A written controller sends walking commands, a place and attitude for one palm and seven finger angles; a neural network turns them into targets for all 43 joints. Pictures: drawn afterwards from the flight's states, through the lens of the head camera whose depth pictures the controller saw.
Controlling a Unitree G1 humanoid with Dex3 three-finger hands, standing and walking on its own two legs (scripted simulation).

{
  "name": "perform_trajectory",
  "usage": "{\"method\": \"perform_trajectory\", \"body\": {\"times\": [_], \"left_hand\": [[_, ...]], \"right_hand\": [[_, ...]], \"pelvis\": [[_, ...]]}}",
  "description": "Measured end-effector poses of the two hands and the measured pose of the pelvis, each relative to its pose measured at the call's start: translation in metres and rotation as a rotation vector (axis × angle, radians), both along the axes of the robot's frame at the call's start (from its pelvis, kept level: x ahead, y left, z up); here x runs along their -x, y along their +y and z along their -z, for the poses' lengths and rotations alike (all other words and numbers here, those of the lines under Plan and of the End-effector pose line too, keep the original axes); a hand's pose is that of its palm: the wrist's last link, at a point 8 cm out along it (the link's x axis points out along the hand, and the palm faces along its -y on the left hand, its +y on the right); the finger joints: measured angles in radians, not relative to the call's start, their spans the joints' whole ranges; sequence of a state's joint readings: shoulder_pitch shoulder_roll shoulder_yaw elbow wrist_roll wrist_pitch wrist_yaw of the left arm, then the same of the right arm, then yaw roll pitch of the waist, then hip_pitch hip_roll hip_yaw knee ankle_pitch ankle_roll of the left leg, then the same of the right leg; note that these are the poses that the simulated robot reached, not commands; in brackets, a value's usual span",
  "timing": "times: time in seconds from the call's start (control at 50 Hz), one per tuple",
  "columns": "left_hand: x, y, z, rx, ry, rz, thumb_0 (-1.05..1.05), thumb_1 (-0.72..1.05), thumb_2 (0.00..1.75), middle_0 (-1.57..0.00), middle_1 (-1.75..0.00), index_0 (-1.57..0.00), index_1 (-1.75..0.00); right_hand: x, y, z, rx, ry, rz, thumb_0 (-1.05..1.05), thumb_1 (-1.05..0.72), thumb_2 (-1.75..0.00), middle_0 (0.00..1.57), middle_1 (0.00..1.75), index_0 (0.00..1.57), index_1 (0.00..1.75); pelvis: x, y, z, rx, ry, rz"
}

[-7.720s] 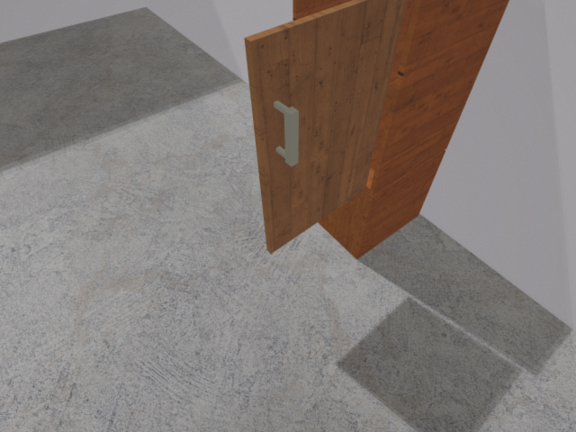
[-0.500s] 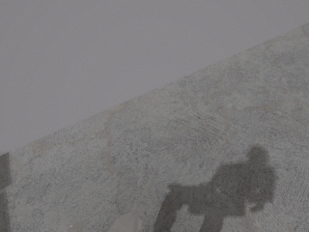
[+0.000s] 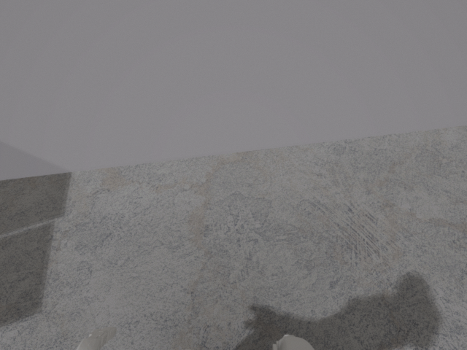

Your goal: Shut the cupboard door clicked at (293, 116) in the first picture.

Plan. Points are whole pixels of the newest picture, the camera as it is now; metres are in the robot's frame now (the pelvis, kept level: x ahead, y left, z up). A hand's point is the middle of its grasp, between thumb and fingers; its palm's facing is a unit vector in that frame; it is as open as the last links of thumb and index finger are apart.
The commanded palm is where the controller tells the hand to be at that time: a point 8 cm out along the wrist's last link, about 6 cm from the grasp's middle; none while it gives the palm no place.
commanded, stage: walk to a spot facing it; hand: left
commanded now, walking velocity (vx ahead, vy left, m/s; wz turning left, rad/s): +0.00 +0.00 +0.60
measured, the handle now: out of the picture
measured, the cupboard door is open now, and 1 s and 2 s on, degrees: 92 92 92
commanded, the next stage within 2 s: none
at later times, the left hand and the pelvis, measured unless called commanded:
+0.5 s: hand out of the picture -0.01 +0.18 -0.18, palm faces +0.38 -0.90 -0.23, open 7.3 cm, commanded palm none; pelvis +0.02 -0.03 -0.01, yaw +21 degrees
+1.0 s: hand out of the picture +0.04 +0.18 -0.15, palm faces +0.59 -0.76 -0.26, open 7.4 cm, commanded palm none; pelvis +0.07 -0.04 -0.01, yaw +38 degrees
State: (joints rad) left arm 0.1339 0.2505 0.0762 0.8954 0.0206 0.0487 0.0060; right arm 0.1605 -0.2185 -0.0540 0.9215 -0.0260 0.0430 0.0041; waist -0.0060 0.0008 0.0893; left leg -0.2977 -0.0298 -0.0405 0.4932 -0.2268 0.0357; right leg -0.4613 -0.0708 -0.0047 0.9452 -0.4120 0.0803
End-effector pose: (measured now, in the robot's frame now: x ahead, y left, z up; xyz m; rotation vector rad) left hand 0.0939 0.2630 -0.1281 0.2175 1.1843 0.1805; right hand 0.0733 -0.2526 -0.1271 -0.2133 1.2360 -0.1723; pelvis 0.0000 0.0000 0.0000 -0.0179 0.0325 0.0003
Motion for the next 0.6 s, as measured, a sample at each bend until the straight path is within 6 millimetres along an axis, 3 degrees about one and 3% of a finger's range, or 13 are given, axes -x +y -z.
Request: {"method": "perform_trajectory", "body": {"times": [0.14, 0.3, 0.4, 0.52, 0.6], "left_hand": [[-0.01, -0.031, -0.007, -0.033, -0.094, -0.041, 0.0, 0.91, 0.9, -0.2, -0.3, -0.2, -0.3], [0.035, -0.062, -0.01, 0.002, -0.031, -0.16, 0.0, 0.9, 0.9, -0.21, -0.3, -0.21, -0.3], [0.076, -0.061, 0.0, 0.027, 0.011, -0.279, 0.0, 0.91, 0.9, -0.21, -0.3, -0.21, -0.3], [0.137, -0.038, 0.028, 0.049, 0.094, -0.415, 0.0, 0.91, 0.9, -0.21, -0.3, -0.21, -0.3], [0.157, -0.023, 0.029, 0.036, 0.144, -0.472, 0.0, 0.91, 0.9, -0.21, -0.3, -0.21, -0.3]], "right_hand": [[-0.001, -0.026, 0.026, -0.047, 0.065, -0.028, 0.01, -0.9, -0.9, 0.2, 0.3, 0.2, 0.3], [-0.041, -0.037, 0.019, -0.049, 0.082, -0.132, 0.01, -0.91, -0.9, 0.2, 0.3, 0.2, 0.3], [-0.084, -0.019, 0.012, -0.033, 0.058, -0.255, 0.01, -0.91, -0.9, 0.2, 0.3, 0.19, 0.3], [-0.144, 0.026, 0.007, -0.001, -0.069, -0.412, 0.01, -0.91, -0.9, 0.2, 0.3, 0.2, 0.3], [-0.159, 0.046, -0.003, 0.01, -0.132, -0.467, 0.01, -0.91, -0.9, 0.2, 0.3, 0.2, 0.3]], "pelvis": [[-0.006, -0.032, 0.011, -0.027, 0.007, -0.089], [-0.014, -0.045, 0.0, -0.05, -0.018, -0.217], [-0.018, -0.042, 0.001, -0.054, -0.021, -0.298], [-0.018, -0.023, 0.018, -0.036, -0.021, -0.382], [-0.016, -0.017, 0.016, -0.027, -0.026, -0.412]]}}
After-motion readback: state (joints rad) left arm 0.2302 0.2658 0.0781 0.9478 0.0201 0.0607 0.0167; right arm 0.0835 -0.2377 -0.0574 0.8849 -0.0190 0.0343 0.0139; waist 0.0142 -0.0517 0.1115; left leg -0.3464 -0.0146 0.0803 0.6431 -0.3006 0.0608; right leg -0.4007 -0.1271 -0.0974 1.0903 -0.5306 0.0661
